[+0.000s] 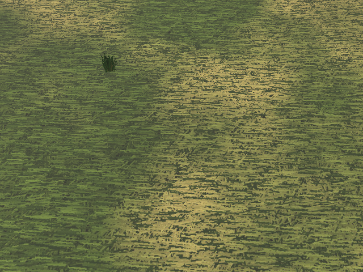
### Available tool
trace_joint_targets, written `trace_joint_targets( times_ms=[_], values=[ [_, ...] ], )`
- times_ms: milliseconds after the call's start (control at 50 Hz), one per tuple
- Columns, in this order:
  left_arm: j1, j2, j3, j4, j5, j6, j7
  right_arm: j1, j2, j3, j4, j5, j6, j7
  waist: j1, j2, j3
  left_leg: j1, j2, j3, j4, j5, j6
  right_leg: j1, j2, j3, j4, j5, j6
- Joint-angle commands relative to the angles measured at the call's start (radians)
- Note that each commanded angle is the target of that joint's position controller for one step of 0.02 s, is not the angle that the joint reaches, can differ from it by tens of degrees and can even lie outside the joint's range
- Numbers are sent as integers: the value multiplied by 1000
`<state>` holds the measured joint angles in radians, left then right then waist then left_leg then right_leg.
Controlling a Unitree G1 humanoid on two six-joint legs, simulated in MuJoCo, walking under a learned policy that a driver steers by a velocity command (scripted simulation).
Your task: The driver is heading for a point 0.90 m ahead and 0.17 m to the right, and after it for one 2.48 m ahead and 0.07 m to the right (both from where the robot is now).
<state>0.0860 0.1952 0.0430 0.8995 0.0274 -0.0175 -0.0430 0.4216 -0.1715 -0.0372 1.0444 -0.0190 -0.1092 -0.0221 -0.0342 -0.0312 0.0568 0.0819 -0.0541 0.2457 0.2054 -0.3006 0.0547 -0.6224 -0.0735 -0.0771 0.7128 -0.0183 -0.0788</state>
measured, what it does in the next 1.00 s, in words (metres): walks ahead, turning right: right foot, then left foot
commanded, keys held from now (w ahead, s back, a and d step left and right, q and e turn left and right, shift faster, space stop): w+e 0.38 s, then w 0.62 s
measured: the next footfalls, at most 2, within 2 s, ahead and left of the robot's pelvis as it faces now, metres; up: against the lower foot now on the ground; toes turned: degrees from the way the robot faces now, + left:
right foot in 0.12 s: +0.22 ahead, -0.08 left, +0.00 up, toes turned -9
left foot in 0.68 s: +0.58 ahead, -0.01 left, +0.00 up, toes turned -17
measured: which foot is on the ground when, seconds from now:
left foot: down 0.00-0.14, up 0.16-0.66, down 0.68-1.00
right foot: up 0.00-0.10, down 0.12-0.68, up 0.70-1.00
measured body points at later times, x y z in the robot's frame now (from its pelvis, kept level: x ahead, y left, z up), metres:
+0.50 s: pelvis +0.27 -0.05 +0.01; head +0.30 -0.08 +0.45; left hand +0.33 +0.22 -0.12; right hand +0.39 -0.33 -0.11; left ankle +0.47 +0.08 -0.68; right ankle +0.18 -0.07 -0.74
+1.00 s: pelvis +0.55 -0.08 +0.01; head +0.58 -0.08 +0.46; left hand +0.76 +0.10 -0.12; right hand +0.45 -0.32 -0.13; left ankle +0.54 +0.00 -0.74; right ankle +0.60 -0.26 -0.68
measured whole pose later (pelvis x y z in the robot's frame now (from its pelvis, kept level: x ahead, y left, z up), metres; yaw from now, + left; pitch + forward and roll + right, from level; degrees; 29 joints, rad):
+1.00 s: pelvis +0.55 -0.08 +0.01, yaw -19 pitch +1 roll +1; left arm 0.16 0.25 0.03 0.84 0.04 -0.03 -0.04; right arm 0.42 -0.21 -0.04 0.95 -0.01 -0.09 0.02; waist -0.03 -0.05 0.03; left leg -0.05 -0.08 0.06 0.22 -0.18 0.08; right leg -0.62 -0.10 0.01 0.87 -0.13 -0.02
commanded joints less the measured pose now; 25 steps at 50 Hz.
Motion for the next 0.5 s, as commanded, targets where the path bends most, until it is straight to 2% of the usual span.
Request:
trace_joint_targets(
  times_ms=[20, 60, 80, 100, 120, 140, 160, 180, 200, 220, 240, 260, 280, 320, 360, 400, 500],
  values=[
    [-93, 38, 3, -91, 4, -14, -3, 59, -146, -26, -20, -3, 2, -16, 8, 101, 48, 14, 304, -41, 25, 772, 61, 24, 47, -66, -76, -57, -40],
    [-26, 60, 15, -79, 7, -13, 2, 40, -173, -34, -25, -7, 12, -23, 47, 134, -2, 56, 317, -9, 165, 1048, 57, 121, 105, -100, -84, -160, -85],
    [50, 77, 25, -59, 8, -14, 5, 27, -187, -39, -31, -10, 21, -24, 80, 142, -45, 60, 320, 0, 291, 1121, 59, 199, 140, -108, -97, -209, -110],
    [153, 102, 40, -29, 11, -19, 8, 19, -201, -44, -41, -9, 30, -20, 121, 138, -105, 23, 320, 3, 464, 1080, 55, 325, 168, -98, -144, -224, -137],
    [297, 153, 64, 10, 23, -25, 17, -8, -207, -46, -64, -3, 33, -13, 197, 86, -177, -133, 299, 13, 723, 872, 28, 547, 128, -2, -231, -219, -182],
    [334, 261, 94, 4, 29, -24, 31, 11, -114, -29, -124, 13, 29, 3, 164, -110, -268, -508, 169, 14, 1091, 142, -20, 832, -163, 431, -265, -262, -296],
    [322, 300, 100, -11, 2, -11, 27, -55, -151, -39, -182, 12, 19, 16, 146, -112, -322, -743, 12, -197, 1283, -240, -39, 916, -283, 846, -418, -218, -387],
    [277, 273, 93, -4, -12, -4, 34, -156, -158, -38, -207, 6, 8, 23, 134, -12, -178, -850, 94, -279, 1253, -130, -29, 825, -252, 673, -442, -202, -344],
    [229, 218, 80, -7, -18, -7, 39, -163, -154, -34, -213, 11, -4, 24, 99, 34, -85, -825, 131, -271, 1164, -44, -29, 691, -219, 560, -464, -122, -298],
    [181, 180, 69, -15, -18, -14, 42, -146, -149, -35, -199, 4, -2, 21, 51, 83, -37, -763, 160, -271, 1073, -11, -35, 588, -161, 469, -478, -17, -249],
    [157, 156, 61, -19, -27, -23, 47, -129, -145, -35, -199, -17, 16, 20, 19, 74, -28, -700, 174, -273, 1016, -4, -53, 517, -112, 400, -484, 74, -224],
    [154, 149, 55, -22, -30, -33, 49, -110, -135, -33, -197, -29, 37, 24, 4, 52, -44, -654, 181, -273, 980, 1, -68, 485, -83, 356, -487, 130, -214],
    [174, 156, 55, -19, -33, -44, 48, -115, -130, -33, -205, -33, 53, 28, 0, 43, -54, -645, 178, -263, 957, 1, -81, 474, -66, 340, -485, 193, -215],
    [215, 187, 61, -15, -33, -54, 46, -161, -124, -31, -230, -32, 72, 34, 6, 26, -51, -671, 176, -246, 890, 50, -103, 459, -38, 314, -492, 227, -204],
    [264, 196, 63, -14, -31, -52, 45, -251, -130, -30, -267, -30, 79, 37, 36, 3, -32, -730, 175, -237, 812, 122, -116, 475, -26, 324, -502, 216, -183],
    [313, 193, 61, -12, -29, -49, 45, -328, -138, -28, -296, -26, 81, 39, 67, -13, -22, -784, 168, -236, 725, 186, -119, 525, -25, 337, -505, 216, -162],
    [402, 172, 46, 5, -22, -53, 53, -464, -125, -10, -345, -20, 71, 51, 123, -32, -12, -799, 134, -217, 521, 300, -86, 656, -34, 322, -488, 307, -125]
  ],
)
